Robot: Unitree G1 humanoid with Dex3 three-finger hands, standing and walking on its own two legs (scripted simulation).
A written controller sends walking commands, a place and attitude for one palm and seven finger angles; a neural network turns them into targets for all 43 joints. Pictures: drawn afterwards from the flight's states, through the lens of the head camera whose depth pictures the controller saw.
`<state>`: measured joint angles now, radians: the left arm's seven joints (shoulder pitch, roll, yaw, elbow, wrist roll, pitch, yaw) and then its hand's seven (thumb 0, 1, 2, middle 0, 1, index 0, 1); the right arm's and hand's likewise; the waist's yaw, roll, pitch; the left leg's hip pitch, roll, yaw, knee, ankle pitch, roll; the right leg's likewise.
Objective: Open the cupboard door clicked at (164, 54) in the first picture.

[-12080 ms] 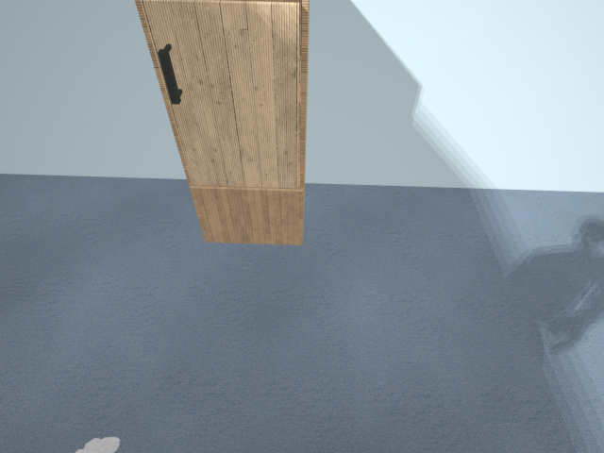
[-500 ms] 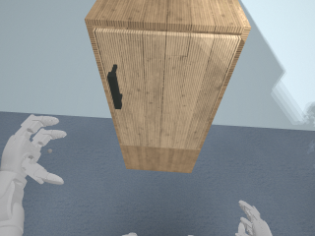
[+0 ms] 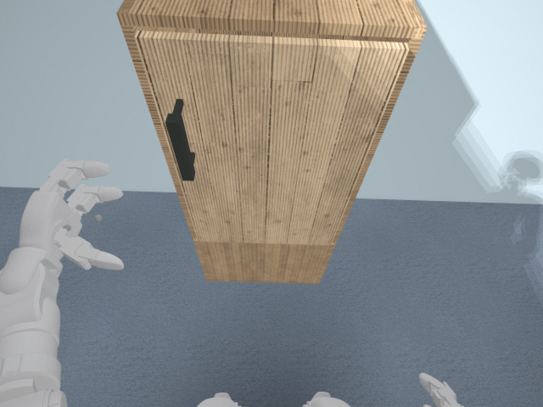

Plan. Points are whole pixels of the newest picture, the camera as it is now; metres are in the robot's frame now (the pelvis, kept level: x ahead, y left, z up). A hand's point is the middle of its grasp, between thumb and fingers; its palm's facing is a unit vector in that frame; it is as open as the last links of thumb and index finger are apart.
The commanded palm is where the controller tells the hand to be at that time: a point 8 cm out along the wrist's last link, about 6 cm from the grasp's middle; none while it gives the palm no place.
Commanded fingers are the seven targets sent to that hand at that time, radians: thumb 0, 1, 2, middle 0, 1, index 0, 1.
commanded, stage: move the hooked fingers beside the handle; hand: left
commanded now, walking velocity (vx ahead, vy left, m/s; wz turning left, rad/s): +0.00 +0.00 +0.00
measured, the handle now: (184, 141) +0.53 +0.17 +0.05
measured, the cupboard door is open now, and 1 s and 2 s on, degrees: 0 0 0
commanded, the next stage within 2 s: slide the fingers in behind the handle in 1.86 s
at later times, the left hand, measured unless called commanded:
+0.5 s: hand (124, 189) +0.41 +0.24 +0.06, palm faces +0.01 -1.00 -0.02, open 14.0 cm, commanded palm +0.39 +0.28 +0.06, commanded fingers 0.00 -0.50 0.30 -0.30 -1.20 -0.30 -1.20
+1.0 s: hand (136, 162) +0.47 +0.23 +0.06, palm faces +0.00 -1.00 -0.01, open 14.0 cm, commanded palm +0.45 +0.28 +0.06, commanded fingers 0.00 -0.50 0.30 -0.30 -1.20 -0.30 -1.20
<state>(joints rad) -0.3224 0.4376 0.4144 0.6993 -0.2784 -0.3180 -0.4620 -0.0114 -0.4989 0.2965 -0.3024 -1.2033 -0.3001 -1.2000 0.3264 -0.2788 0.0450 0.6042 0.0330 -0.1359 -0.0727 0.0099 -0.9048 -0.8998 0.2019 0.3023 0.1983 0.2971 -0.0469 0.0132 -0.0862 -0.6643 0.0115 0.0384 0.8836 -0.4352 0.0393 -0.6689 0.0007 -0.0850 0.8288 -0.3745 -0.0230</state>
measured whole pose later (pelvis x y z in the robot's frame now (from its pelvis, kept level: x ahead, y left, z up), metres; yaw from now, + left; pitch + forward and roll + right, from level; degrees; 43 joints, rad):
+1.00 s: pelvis +0.00 +0.00 -0.02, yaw -1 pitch +19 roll -3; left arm -0.76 0.56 0.46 1.12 -0.15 -0.39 -0.40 -0.01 -0.50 0.30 -0.30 -1.20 -0.30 -1.20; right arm 0.39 -0.28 0.04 0.63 0.01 0.04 -0.04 0.01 -0.91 -0.90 0.20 0.30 0.20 0.30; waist -0.13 0.01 -0.10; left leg -0.84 0.03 0.04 0.98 -0.47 0.04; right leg -0.84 0.02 -0.08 0.90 -0.39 -0.03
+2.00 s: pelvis +0.00 +0.00 -0.02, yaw -2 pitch +19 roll -3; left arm -0.77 0.53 0.43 1.11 -0.14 -0.40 -0.34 -0.01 -0.50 0.30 -0.30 -1.20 -0.30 -1.20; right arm 0.38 -0.28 0.05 0.61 0.01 0.07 -0.03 0.00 -0.91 -0.90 0.20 0.30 0.20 0.30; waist -0.14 0.01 -0.10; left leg -0.86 0.03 0.04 1.00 -0.48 0.04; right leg -0.86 0.02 -0.08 0.92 -0.39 -0.02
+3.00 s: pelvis +0.00 +0.00 -0.02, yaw -1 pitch +18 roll -2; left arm -0.75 0.35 0.33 1.06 -0.10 -0.45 -0.16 -0.01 -0.50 0.30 -0.30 -1.20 -0.30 -1.20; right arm 0.37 -0.25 0.03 0.63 0.00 0.05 0.00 0.00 -0.91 -0.90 0.20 0.30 0.20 0.30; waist -0.13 0.02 -0.12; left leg -0.83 0.03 0.05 0.99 -0.47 0.04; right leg -0.85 0.01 -0.07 0.94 -0.40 -0.03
